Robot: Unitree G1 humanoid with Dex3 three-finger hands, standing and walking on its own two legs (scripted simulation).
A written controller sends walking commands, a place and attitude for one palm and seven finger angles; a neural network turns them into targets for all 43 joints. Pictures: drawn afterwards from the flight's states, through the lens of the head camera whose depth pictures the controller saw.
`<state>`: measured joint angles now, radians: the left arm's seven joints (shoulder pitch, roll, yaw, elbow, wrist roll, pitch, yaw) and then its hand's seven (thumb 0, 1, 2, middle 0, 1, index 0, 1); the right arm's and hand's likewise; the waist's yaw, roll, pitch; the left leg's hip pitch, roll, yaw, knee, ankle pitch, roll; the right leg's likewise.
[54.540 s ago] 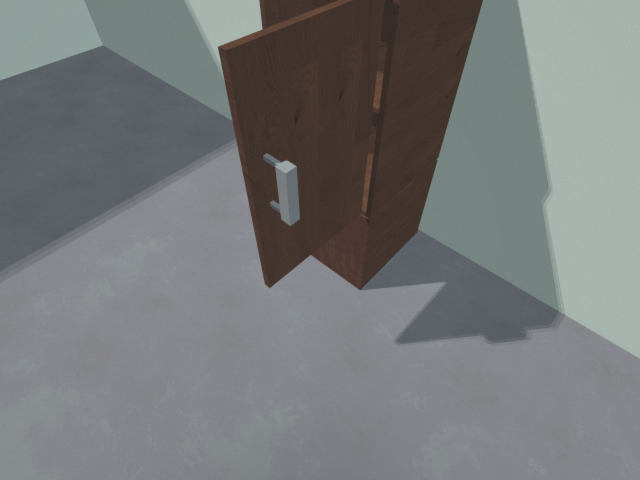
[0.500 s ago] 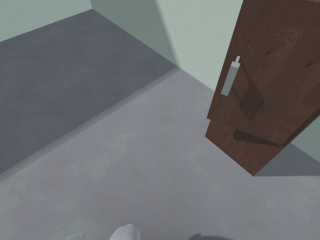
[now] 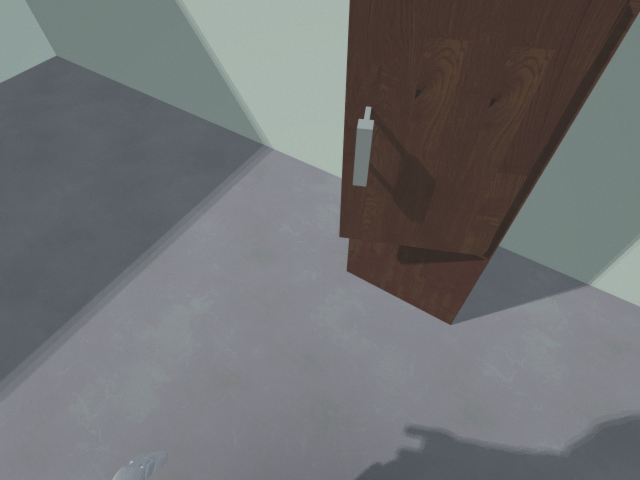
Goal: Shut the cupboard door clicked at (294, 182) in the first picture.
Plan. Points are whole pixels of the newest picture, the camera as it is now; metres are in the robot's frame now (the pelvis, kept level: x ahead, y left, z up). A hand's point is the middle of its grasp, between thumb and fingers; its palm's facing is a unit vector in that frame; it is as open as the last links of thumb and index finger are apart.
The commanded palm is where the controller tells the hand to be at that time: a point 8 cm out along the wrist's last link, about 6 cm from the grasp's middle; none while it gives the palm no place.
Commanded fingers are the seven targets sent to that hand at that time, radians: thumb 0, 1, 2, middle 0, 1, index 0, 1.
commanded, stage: turn to face it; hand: left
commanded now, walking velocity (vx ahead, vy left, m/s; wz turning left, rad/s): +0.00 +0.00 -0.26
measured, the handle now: (364, 146) +0.67 -0.05 +0.00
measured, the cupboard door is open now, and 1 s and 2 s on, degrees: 23 23 23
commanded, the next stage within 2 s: take the last steps up to it in 0.06 s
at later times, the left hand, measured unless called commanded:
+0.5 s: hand (197, 474) +0.15 +0.19 -0.16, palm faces -0.15 -0.98 -0.15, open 7.4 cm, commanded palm none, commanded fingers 0.00 0.90 0.90 -0.20 -0.30 -0.20 -0.30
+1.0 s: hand (288, 389) +0.27 +0.07 -0.17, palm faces -0.18 -0.97 -0.17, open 7.3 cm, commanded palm none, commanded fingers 0.00 0.90 0.90 -0.20 -0.30 -0.20 -0.30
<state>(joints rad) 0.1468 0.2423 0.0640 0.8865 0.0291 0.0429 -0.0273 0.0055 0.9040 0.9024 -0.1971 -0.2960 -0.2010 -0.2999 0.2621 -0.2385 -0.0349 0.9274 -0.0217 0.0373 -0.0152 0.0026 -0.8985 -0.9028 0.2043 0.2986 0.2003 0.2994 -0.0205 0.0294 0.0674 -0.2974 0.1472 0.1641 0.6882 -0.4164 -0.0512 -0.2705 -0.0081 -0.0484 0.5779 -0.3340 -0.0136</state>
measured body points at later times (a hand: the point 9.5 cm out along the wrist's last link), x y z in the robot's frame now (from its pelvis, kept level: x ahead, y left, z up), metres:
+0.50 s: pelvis +0.06 +0.00 +0.02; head +0.09 +0.03 +0.47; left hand +0.16 +0.24 -0.14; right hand +0.02 -0.24 -0.11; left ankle +0.04 +0.12 -0.72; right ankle +0.03 -0.14 -0.64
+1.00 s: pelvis +0.19 -0.10 +0.01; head +0.22 -0.08 +0.46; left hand +0.28 +0.12 -0.16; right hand +0.21 -0.34 -0.13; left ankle +0.25 -0.02 -0.72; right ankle +0.14 -0.19 -0.72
